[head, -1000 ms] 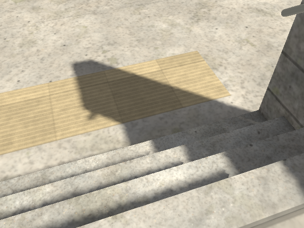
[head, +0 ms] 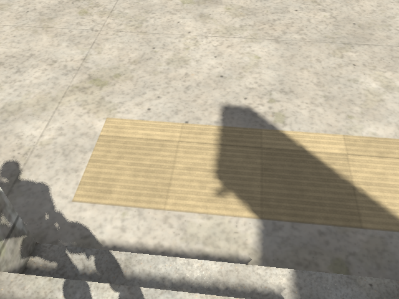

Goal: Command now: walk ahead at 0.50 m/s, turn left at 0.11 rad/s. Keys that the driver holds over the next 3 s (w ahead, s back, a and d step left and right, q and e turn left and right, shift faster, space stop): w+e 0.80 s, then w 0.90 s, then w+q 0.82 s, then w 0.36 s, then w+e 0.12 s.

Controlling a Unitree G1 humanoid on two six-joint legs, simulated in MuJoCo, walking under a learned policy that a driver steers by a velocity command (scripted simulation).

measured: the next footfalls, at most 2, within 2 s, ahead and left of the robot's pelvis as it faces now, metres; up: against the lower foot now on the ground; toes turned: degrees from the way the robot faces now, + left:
left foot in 0.30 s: +0.15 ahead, +0.11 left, +0.00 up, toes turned -5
right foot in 0.58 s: +0.32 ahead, -0.12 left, -0.19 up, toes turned -19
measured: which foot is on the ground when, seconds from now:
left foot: down 0.00-0.00, up 0.02-0.28, down 0.30-0.60, up 0.62-1.00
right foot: down 0.00-0.30, up 0.32-0.56, down 0.58-1.00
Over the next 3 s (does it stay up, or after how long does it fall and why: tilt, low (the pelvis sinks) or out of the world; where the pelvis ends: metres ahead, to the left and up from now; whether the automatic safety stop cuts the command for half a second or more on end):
stays up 1.50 -0.26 -0.74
